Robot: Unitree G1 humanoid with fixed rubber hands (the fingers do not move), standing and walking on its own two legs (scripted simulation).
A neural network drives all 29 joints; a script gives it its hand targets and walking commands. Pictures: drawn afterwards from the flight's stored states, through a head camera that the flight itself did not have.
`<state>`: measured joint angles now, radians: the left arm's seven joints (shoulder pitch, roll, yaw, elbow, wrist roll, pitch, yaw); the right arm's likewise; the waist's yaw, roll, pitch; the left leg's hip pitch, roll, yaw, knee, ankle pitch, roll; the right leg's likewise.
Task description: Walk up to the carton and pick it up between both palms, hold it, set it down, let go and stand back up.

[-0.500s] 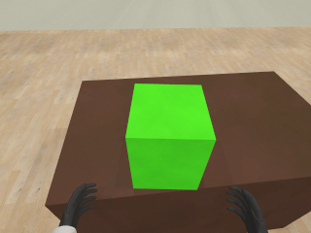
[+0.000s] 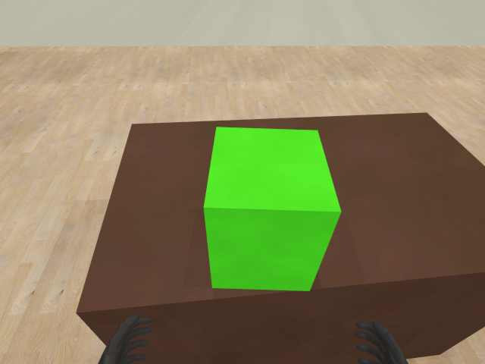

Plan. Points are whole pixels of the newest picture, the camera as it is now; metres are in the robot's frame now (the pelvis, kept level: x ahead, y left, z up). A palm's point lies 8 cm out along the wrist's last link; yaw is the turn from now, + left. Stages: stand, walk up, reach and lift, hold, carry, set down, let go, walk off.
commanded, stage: set down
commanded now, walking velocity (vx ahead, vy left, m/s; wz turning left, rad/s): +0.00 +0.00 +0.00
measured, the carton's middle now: (263, 210) +0.42 +0.00 +0.03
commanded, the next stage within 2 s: let go in 0.28 s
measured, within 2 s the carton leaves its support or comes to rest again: neither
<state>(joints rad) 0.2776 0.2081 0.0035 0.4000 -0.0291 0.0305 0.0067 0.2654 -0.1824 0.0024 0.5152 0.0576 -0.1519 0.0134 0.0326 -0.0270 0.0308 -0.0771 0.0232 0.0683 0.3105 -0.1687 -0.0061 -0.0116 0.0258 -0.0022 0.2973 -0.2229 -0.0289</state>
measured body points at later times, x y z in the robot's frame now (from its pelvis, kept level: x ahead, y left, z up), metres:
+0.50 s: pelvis +0.00 +0.00 +0.00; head +0.00 +0.01 +0.45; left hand +0.16 +0.24 -0.09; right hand +0.17 -0.22 -0.09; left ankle +0.00 +0.12 -0.75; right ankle -0.03 -0.10 -0.75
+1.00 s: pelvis +0.00 -0.01 -0.01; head +0.01 +0.00 +0.44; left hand +0.13 +0.25 -0.11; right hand +0.12 -0.25 -0.13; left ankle +0.00 +0.12 -0.75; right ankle -0.03 -0.10 -0.75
